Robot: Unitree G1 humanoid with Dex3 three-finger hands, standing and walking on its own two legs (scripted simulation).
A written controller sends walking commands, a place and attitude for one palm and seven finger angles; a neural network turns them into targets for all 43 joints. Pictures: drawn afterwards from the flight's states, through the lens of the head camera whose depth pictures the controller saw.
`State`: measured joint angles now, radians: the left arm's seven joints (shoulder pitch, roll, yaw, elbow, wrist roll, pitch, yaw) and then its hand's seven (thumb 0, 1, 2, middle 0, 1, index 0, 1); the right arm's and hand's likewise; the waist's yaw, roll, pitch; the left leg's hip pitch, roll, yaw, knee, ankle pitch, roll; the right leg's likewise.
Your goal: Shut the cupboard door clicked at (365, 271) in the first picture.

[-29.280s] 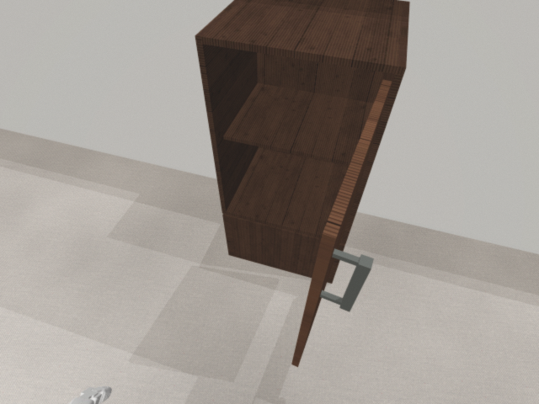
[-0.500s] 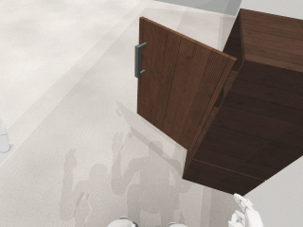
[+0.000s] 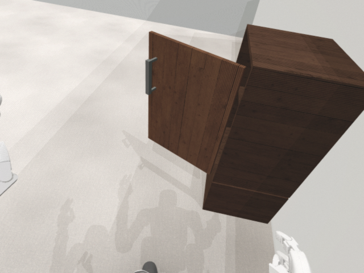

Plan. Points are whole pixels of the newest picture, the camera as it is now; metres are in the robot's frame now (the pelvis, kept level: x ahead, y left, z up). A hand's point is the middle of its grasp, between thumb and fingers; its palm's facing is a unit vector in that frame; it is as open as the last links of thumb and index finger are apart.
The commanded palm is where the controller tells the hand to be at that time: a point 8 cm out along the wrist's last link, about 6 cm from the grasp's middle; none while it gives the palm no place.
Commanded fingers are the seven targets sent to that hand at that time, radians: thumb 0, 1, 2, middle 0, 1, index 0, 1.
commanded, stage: stop stepping back and stand still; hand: left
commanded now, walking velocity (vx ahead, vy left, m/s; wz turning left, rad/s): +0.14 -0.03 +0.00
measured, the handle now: (151, 76) +0.90 +0.11 -0.01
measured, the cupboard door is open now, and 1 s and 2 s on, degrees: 66 66 66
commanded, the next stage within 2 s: let the arm hang, fingers relaxed in 1.68 s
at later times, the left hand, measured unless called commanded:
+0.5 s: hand out of the picture +0.12 +0.32 +0.21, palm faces +0.37 -0.84 -0.39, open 7.4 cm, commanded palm +0.08 +0.34 +0.20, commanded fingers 0.00 0.90 0.90 -0.20 -0.30 -0.20 -0.30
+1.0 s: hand out of the picture +0.06 +0.35 +0.20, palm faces +0.43 -0.81 -0.41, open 7.4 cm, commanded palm +0.01 +0.39 +0.20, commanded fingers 0.00 0.90 0.90 -0.20 -0.30 -0.20 -0.30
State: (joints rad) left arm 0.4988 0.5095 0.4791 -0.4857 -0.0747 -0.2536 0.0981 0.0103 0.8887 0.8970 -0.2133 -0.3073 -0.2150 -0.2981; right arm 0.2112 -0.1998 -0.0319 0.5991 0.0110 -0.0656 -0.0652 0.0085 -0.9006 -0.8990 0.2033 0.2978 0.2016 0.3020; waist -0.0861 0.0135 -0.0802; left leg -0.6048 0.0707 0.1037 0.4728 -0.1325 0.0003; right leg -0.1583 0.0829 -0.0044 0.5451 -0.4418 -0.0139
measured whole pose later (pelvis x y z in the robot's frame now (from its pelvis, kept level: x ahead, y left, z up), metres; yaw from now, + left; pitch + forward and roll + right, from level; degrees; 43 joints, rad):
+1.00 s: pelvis -0.16 +0.10 +0.01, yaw -7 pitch -2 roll +0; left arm 0.49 0.39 0.42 -0.48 -0.02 -0.16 0.18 0.01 0.89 0.90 -0.21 -0.31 -0.21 -0.30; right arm 0.25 -0.19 0.01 0.69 0.00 -0.04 -0.06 0.01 -0.90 -0.90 0.20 0.30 0.20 0.30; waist 0.03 0.00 -0.03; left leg -0.55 0.07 0.04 1.02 -0.38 -0.01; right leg -0.26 0.01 -0.09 0.59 -0.29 -0.07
